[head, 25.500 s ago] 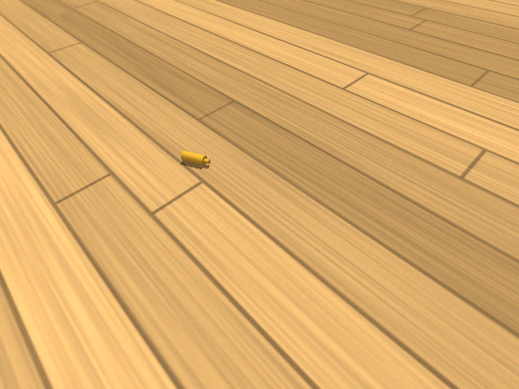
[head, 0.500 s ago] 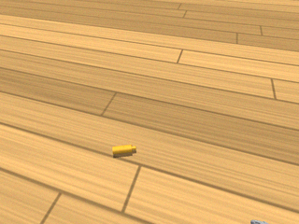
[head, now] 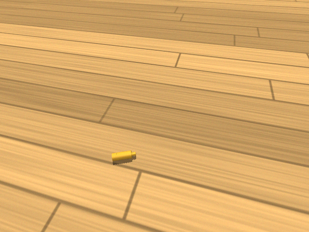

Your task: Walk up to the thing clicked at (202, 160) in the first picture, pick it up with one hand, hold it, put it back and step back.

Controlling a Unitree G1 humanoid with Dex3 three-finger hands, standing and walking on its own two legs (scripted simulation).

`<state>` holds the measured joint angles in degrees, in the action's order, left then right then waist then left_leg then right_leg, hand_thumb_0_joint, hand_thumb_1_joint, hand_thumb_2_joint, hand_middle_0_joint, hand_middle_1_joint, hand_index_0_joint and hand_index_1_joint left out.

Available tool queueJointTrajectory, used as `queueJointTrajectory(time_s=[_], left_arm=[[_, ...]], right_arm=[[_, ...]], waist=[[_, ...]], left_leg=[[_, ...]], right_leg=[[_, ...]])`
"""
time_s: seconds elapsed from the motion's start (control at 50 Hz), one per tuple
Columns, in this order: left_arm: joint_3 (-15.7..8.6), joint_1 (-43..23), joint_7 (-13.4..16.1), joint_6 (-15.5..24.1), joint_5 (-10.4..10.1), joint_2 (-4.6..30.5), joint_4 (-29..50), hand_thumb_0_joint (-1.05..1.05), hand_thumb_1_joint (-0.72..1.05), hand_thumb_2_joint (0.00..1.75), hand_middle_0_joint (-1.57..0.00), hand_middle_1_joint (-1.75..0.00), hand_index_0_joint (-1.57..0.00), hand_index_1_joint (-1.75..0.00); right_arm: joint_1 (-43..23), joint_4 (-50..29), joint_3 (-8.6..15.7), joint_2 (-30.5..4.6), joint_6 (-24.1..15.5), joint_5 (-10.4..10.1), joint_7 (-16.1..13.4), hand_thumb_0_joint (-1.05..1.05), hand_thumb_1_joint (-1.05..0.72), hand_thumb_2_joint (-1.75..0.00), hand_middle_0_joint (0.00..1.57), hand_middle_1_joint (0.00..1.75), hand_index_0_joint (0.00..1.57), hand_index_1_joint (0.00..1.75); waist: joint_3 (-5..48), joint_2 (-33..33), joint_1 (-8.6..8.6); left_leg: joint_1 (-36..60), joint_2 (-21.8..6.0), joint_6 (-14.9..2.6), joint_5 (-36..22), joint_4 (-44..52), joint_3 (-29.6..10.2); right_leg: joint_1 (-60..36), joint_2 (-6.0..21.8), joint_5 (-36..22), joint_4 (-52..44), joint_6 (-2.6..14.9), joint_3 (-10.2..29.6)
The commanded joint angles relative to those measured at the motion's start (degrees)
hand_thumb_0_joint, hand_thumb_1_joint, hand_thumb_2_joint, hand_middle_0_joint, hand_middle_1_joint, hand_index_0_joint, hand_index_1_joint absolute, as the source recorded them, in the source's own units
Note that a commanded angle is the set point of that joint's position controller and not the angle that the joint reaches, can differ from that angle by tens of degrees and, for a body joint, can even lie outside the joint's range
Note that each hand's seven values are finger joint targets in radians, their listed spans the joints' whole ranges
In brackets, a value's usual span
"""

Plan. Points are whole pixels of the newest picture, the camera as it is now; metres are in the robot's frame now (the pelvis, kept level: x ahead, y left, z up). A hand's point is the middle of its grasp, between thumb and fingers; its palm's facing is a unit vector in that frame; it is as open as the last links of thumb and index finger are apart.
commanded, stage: stand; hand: left
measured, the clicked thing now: (124, 155) +0.78 +0.28 -0.75
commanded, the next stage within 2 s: walk up in 0.46 s
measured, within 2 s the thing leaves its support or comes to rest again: neither
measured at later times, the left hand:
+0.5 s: hand out of the picture +0.07 +0.25 -0.15, palm faces +0.00 -0.94 -0.33, open 7.4 cm
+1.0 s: hand out of the picture +0.15 +0.31 -0.16, palm faces -0.02 -0.94 -0.33, open 7.4 cm
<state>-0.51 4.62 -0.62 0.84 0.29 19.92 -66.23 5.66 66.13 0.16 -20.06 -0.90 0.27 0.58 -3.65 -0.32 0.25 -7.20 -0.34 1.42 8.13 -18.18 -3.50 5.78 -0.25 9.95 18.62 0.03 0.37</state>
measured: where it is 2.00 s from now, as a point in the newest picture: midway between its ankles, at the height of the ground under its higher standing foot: (165, 220)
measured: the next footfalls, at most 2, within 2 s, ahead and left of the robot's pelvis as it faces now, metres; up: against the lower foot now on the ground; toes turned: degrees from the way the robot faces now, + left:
left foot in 0.74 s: +0.14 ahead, +0.16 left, +0.00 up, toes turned +5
right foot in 1.14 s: +0.38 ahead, -0.14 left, +0.00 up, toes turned +2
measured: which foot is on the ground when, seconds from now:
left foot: down 0.00-0.54, up 0.56-0.72, down 0.74-1.00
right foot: down 0.00-0.74, up 0.76-1.00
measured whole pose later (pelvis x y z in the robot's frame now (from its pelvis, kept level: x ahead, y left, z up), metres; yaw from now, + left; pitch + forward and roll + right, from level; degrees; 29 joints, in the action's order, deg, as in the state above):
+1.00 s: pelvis +0.12 +0.03 -0.01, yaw +2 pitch -4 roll +1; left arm -4.4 16.4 -4.6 0.2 1.4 25.0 -54.1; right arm 19.5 51.5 3.4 -21.8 -4.6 1.1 2.3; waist -5.1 3.4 0.8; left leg -6.9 -0.8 -1.1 15.5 -25.8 2.8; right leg 26.3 3.9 17.9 47.5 0.1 1.5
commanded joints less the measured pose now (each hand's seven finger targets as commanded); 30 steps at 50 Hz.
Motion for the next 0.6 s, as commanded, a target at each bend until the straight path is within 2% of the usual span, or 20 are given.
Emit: queueJointTrajectory(time_s=[0.0, 0.04, 0.1, 0.12, 0.24, 0.32, 0.4, 0.42, 0.44, 0.46, 0.48, 0.5, 0.52, 0.54, 0.56, 0.58], left_arm=[[-2.04, -2.50, 0.69, 1.25, 0.07, 12.73, 3.70, 0.00, 0.90, 0.90, -0.20, -0.30, -0.20, -0.30], [-2.03, -2.27, 0.70, 1.24, 0.05, 12.78, 3.72, 0.00, 0.90, 0.90, -0.20, -0.30, -0.20, -0.30], [-2.09, -2.09, 0.70, 1.16, 0.08, 13.11, 3.78, 0.00, 0.90, 0.90, -0.20, -0.30, -0.20, -0.30], [-2.00, -1.79, 0.70, 1.01, 0.05, 12.97, 3.80, 0.00, 0.90, 0.90, -0.20, -0.30, -0.20, -0.30], [-1.94, -1.46, 0.64, 1.17, -0.15, 12.88, 4.06, 0.00, 0.90, 0.90, -0.20, -0.30, -0.20, -0.30], [-1.85, -0.59, 0.62, 1.05, -0.10, 13.02, 3.95, 0.00, 0.90, 0.90, -0.20, -0.30, -0.20, -0.30], [-1.85, -0.87, 0.62, 1.21, -0.15, 12.96, 4.20, 0.00, 0.90, 0.90, -0.20, -0.30, -0.20, -0.30], [-1.75, -0.52, 0.55, 1.11, -0.25, 12.79, 4.05, 0.00, 0.90, 0.90, -0.20, -0.30, -0.20, -0.30], [-5.33, 2.77, -0.70, 1.45, 0.75, 15.81, 7.08, 0.00, 0.90, 0.90, -0.20, -0.30, -0.20, -0.30], [-5.78, 4.58, -1.07, 1.30, 1.35, 16.01, 6.57, 0.00, 0.90, 0.90, -0.20, -0.30, -0.20, -0.30], [-6.22, 5.85, -1.32, 1.31, 1.49, 15.61, 7.54, 0.00, 0.90, 0.90, -0.20, -0.30, -0.20, -0.30], [-6.63, 7.46, -1.33, 1.33, 1.41, 15.70, 8.08, 0.00, 0.90, 0.90, -0.20, -0.30, -0.20, -0.30], [-7.35, 10.07, -1.14, 1.57, 1.36, 16.92, 8.03, 0.00, 0.90, 0.90, -0.20, -0.30, -0.20, -0.30], [-8.14, 11.62, -0.90, 2.08, 1.75, 18.85, 8.82, 0.00, 0.90, 0.90, -0.20, -0.30, -0.20, -0.30], [-8.49, 11.67, -0.92, 2.37, 1.97, 19.43, 9.88, 0.00, 0.90, 0.90, -0.20, -0.30, -0.20, -0.30], [-8.38, 9.96, -1.03, 2.44, 1.67, 18.54, 10.93, 0.00, 0.90, 0.90, -0.20, -0.30, -0.20, -0.30]], right_arm=[[-2.94, -3.85, 2.22, -12.14, -1.26, 0.21, -0.69, 0.00, -0.90, -0.90, 0.20, 0.30, 0.20, 0.30], [-2.48, -3.74, 2.16, -11.96, -1.28, 0.17, -0.74, 0.00, -0.90, -0.90, 0.20, 0.30, 0.20, 0.30], [-1.61, -3.59, 2.02, -11.80, -1.18, 0.37, -0.71, 0.00, -0.90, -0.90, 0.20, 0.30, 0.20, 0.30], [-1.37, -3.64, 2.10, -12.22, -1.03, 0.31, -0.66, 0.00, -0.90, -0.90, 0.20, 0.30, 0.20, 0.30], [-0.38, -3.62, 1.80, -12.08, -1.09, 0.41, -0.75, 0.00, -0.90, -0.90, 0.20, 0.30, 0.20, 0.30], [-0.70, -3.91, 1.54, -11.84, -1.08, 0.22, -0.78, 0.00, -0.90, -0.90, 0.20, 0.30, 0.20, 0.30], [0.03, -3.86, 1.41, -12.42, -1.21, 0.21, -0.88, 0.00, -0.90, -0.90, 0.20, 0.30, 0.20, 0.30], [0.05, -3.66, 1.23, -12.30, -1.22, 0.19, -0.90, 0.00, -0.90, -0.90, 0.20, 0.30, 0.20, 0.30], [4.90, -6.26, 4.12, -15.11, -1.70, 0.84, 0.25, 0.00, -0.90, -0.90, 0.20, 0.30, 0.20, 0.30], [5.23, -6.36, 4.71, -15.96, -1.58, 1.55, 0.64, 0.00, -0.90, -0.90, 0.20, 0.30, 0.20, 0.30], [2.17, -8.34, 4.74, -15.06, -1.48, 1.80, 0.89, 0.00, -0.90, -0.90, 0.20, 0.30, 0.20, 0.30], [0.06, -10.05, 4.56, -12.91, -1.56, 1.99, 1.04, 0.00, -0.90, -0.90, 0.20, 0.30, 0.20, 0.30], [-1.80, -11.55, 4.71, -11.51, -1.82, 1.95, 1.09, 0.00, -0.90, -0.90, 0.20, 0.30, 0.20, 0.30], [-2.35, -12.63, 5.15, -12.11, -2.13, 2.07, 0.86, 0.00, -0.90, -0.90, 0.20, 0.30, 0.20, 0.30], [-1.77, -13.14, 5.74, -13.52, -2.38, 1.97, 0.91, 0.00, -0.90, -0.90, 0.20, 0.30, 0.20, 0.30], [0.69, -12.92, 6.11, -13.94, -2.42, 1.82, 1.23, 0.00, -0.90, -0.90, 0.20, 0.30, 0.20, 0.30]], waist=[[4.15, 0.06, -0.41], [4.46, 0.27, -0.31], [3.22, 0.98, -0.11], [2.74, 0.65, -0.11], [3.81, -0.08, -0.02], [3.90, -0.15, -0.37], [5.07, -0.28, -0.12], [4.10, -0.76, -0.28], [9.47, 0.55, -0.73], [5.57, -0.21, -1.60], [0.55, -0.47, -3.07], [-3.38, 2.41, -4.46], [-5.37, 7.36, -5.91], [-5.35, 9.64, -7.06], [-4.55, 6.75, -6.17], [-2.45, 4.67, -4.46]], left_leg=[[-0.30, -5.75, -2.11, -0.19, 3.05, -4.31], [0.06, -5.85, -2.12, -0.48, 3.03, -4.38], [-0.93, -5.69, -2.05, 1.99, 3.15, -4.38], [-1.04, -5.49, -2.04, 3.35, 3.15, -4.39], [-1.74, -5.89, -2.21, 0.40, 2.70, -4.28], [-1.09, -5.99, -2.18, -0.11, 2.71, -4.42], [-0.62, -6.31, -2.19, -3.04, 2.20, -4.12], [-1.20, -6.06, -2.09, -1.82, 2.65, -4.19], [-1.78, -3.52, -6.00, 23.35, -1.05, -4.98], [-8.77, -3.99, -6.54, 32.78, -1.62, -6.65], [-14.37, -3.71, -6.36, 31.30, -3.62, -6.35], [-20.15, -2.36, -5.54, 26.15, -7.92, -4.56], [-26.86, 0.08, -3.53, 17.55, -15.27, 1.24], [-31.25, -1.34, -2.57, 16.36, -24.64, 1.82], [-31.00, -3.21, -2.80, 17.17, -26.44, -0.30], [-27.92, -3.55, -2.50, 17.25, -27.57, -0.61]], right_leg=[[0.94, 7.23, 0.82, -4.49, 1.27, 5.73], [1.30, 7.18, 0.23, -4.36, 1.35, 5.86], [2.40, 7.11, 3.32, -4.80, 1.40, 6.13], [3.49, 6.95, 6.10, -5.37, 1.38, 6.22], [1.46, 7.09, 0.57, -3.98, 1.51, 6.30], [1.83, 7.02, 0.51, -3.68, 1.60, 6.02], [0.44, 7.27, -2.85, -3.02, 1.56, 6.09], [1.09, 7.14, -2.14, -3.22, 1.44, 6.14], [-2.56, 3.80, 22.71, 1.11, 3.58, 4.22], [-1.02, 4.75, 31.72, 2.32, 4.72, 6.71], [1.07, 6.22, 33.08, 2.06, 5.75, 9.14], [0.02, 8.50, 32.54, -0.39, 7.17, 12.74], [-5.59, 12.97, 31.57, -6.53, 9.84, 18.05], [-8.71, 19.59, 25.17, -10.78, 13.32, 24.81], [-8.58, 21.43, 21.30, -10.98, 15.31, 25.84], [-6.93, 19.55, 24.53, -11.29, 14.52, 23.38]])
